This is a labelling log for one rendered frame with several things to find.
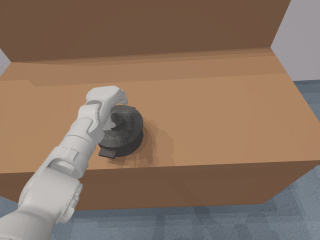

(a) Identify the table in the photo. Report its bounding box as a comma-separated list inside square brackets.
[0, 0, 320, 211]

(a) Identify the pot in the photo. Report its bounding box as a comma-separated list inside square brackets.
[98, 107, 144, 159]

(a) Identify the robot left forearm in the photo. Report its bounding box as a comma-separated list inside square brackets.
[18, 98, 111, 208]

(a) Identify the robot left upper arm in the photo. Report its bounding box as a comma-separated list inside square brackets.
[0, 167, 83, 240]

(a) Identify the knob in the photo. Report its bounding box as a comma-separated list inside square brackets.
[110, 113, 125, 130]

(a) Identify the left robot hand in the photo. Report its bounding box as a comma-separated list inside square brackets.
[85, 85, 128, 131]

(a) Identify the lid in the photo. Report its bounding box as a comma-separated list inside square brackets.
[99, 105, 143, 149]

